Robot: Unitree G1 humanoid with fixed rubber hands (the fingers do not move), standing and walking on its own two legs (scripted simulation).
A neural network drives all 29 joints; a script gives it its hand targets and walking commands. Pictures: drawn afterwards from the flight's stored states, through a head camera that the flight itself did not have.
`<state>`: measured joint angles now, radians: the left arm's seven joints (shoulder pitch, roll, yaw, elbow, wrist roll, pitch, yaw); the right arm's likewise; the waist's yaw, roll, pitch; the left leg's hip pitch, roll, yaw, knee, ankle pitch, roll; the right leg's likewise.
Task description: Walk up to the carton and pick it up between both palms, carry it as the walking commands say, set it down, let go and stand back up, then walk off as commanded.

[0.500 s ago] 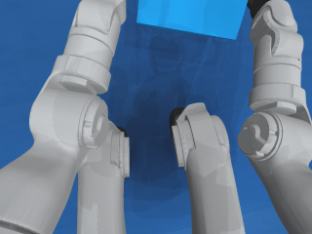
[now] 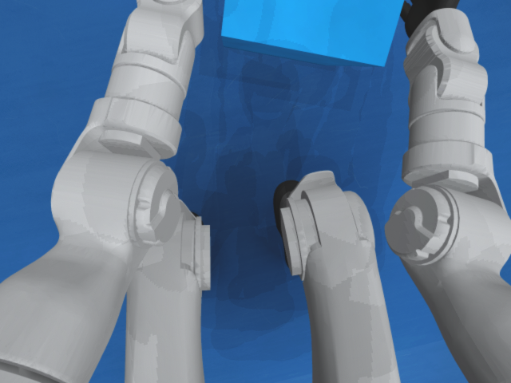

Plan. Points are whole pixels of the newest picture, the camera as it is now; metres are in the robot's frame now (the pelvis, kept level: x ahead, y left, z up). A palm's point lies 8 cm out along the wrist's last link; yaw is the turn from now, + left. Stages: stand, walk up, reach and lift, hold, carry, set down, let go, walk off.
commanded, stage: set down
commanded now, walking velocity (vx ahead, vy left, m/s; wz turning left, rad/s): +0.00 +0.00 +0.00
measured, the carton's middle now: out of the picture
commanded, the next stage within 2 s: none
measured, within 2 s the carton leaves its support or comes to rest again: rests again in 0.34 s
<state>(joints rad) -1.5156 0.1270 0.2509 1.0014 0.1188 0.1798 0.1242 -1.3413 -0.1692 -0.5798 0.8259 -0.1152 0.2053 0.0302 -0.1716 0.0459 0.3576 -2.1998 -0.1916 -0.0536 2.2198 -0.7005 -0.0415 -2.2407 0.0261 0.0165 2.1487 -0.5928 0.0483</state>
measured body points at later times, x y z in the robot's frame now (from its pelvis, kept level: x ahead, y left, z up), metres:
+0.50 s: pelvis +0.01 +0.00 +0.00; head +0.38 -0.02 +0.23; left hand +0.58 +0.00 -0.19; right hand +0.51 -0.27 -0.18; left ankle +0.08 +0.11 -0.35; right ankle +0.11 -0.13 -0.35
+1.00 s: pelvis -0.02 +0.00 +0.00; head +0.37 -0.03 +0.22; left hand +0.55 +0.05 -0.22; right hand +0.46 -0.27 -0.22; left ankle +0.08 +0.11 -0.35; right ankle +0.11 -0.13 -0.35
